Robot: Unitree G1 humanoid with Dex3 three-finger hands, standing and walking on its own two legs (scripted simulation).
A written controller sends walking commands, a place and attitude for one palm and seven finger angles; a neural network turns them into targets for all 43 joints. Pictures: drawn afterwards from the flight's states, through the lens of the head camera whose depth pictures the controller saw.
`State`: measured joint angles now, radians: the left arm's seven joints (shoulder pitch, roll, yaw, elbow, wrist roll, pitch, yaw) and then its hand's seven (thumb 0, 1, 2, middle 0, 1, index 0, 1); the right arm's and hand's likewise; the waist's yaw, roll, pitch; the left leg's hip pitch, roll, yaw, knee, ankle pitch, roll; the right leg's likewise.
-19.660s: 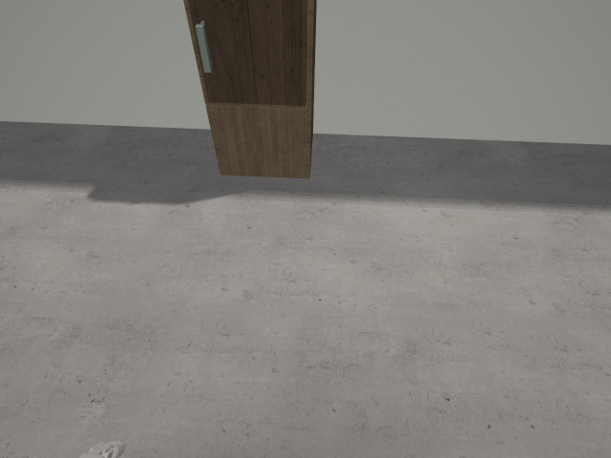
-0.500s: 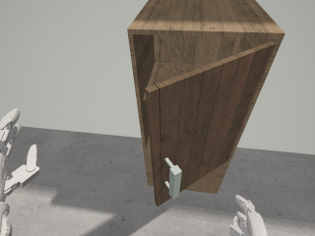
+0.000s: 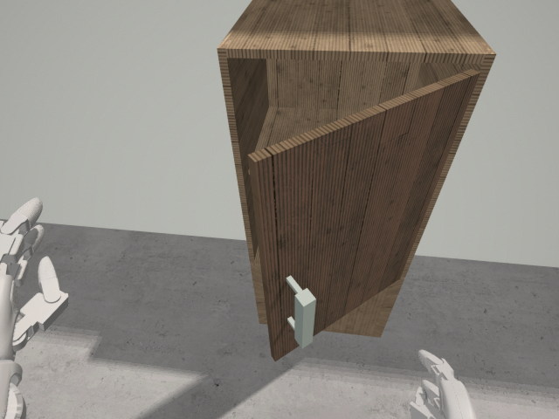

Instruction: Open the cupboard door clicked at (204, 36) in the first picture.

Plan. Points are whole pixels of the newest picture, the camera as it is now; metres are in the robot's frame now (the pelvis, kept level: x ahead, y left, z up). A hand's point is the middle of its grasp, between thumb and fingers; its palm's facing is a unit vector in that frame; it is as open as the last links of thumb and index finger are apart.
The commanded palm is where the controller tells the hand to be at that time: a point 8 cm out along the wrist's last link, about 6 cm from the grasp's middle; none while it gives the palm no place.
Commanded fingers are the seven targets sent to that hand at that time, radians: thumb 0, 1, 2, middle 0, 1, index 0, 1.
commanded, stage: step back with the hand held close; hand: left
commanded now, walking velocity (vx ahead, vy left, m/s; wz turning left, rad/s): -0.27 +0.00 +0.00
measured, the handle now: (297, 311) +0.34 +0.01 -0.11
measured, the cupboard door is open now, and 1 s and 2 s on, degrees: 40 40 40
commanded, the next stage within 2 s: stop stepping back and stand still in 1.20 s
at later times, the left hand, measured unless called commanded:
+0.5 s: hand (36, 339) +0.15 +0.27 +0.15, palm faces +0.36 -0.79 -0.50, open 7.4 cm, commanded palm +0.09 +0.31 +0.17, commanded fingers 0.00 0.90 0.90 -0.20 -0.30 -0.20 -0.30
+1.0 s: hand out of the picture +0.06 +0.30 +0.15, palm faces +0.45 -0.77 -0.45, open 7.4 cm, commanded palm -0.01 +0.34 +0.17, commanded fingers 0.00 0.90 0.90 -0.20 -0.30 -0.20 -0.30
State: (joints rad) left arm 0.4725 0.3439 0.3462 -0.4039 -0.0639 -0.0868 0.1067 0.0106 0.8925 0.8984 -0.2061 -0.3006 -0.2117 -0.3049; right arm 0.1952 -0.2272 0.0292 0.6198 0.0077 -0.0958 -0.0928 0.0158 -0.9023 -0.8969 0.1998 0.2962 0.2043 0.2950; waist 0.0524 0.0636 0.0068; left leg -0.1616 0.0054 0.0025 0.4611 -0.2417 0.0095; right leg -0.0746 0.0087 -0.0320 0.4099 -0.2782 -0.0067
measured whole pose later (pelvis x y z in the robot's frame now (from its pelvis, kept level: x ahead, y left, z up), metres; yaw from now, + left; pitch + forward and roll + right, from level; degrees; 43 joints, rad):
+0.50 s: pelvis -0.05 +0.01 +0.00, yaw +0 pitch +0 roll -2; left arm 0.57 0.42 0.40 -0.48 -0.06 -0.16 0.14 0.01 0.89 0.90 -0.21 -0.30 -0.21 -0.31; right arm 0.17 -0.24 -0.01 0.56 0.02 0.00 -0.10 0.01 -0.90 -0.90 0.20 0.30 0.20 0.29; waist -0.01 0.04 0.03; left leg -0.33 0.02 0.00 0.49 -0.16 0.02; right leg -0.24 0.02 -0.03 0.43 -0.19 0.00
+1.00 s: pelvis -0.12 +0.03 -0.02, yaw +4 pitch -1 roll -4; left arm 0.55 0.42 0.40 -0.54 -0.04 -0.22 0.14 0.01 0.89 0.90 -0.21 -0.30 -0.21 -0.31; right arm 0.17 -0.22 -0.02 0.62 0.00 -0.06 -0.09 0.02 -0.90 -0.90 0.20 0.30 0.21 0.30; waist 0.01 0.03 0.04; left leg -0.46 0.00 -0.02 0.57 -0.09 0.03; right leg -0.28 0.08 0.04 0.54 -0.25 0.02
